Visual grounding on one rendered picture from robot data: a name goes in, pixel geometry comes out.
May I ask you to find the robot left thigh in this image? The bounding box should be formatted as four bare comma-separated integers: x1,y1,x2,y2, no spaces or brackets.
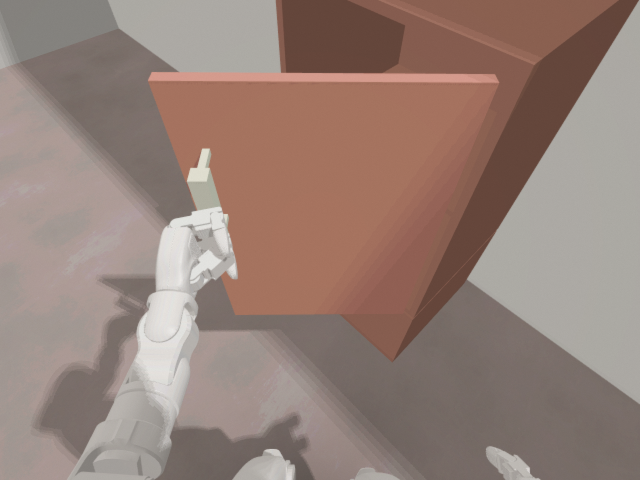
232,456,296,480

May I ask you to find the robot right hand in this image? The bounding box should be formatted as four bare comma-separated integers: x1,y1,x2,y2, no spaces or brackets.
486,446,540,480

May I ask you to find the cupboard door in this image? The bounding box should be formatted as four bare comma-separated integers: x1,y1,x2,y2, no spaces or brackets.
148,72,499,315

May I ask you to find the robot left forearm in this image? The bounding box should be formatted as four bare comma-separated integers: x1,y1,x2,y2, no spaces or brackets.
67,290,199,480

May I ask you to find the handle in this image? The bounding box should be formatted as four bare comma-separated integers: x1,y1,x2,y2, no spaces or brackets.
187,149,229,233

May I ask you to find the robot left hand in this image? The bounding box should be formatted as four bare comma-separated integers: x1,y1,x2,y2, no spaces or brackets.
155,207,238,299

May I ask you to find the robot left shin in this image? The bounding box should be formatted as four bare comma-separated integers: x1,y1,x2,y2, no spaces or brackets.
262,449,284,459

